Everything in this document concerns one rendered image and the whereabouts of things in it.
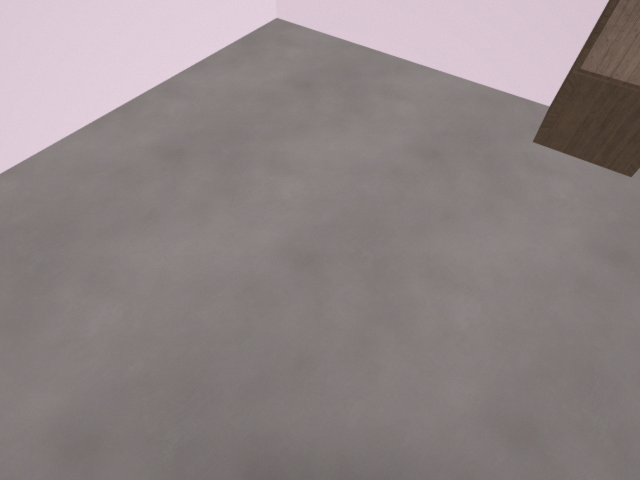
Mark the cupboard door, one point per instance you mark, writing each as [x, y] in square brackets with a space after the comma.
[616, 52]

